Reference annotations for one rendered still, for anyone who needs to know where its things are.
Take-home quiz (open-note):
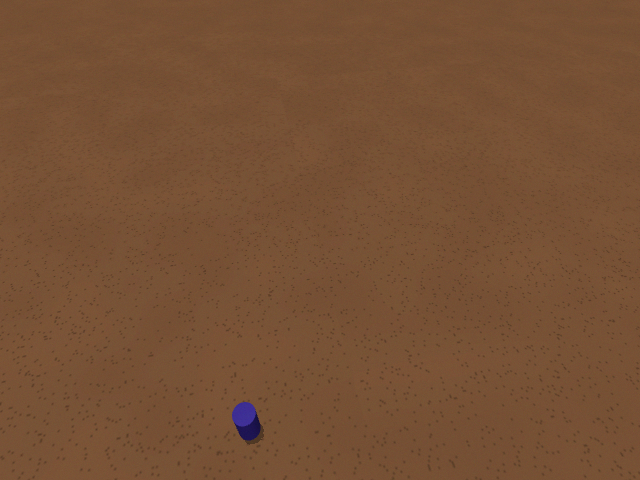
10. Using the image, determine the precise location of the can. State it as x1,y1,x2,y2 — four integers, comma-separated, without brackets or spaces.
232,402,261,441

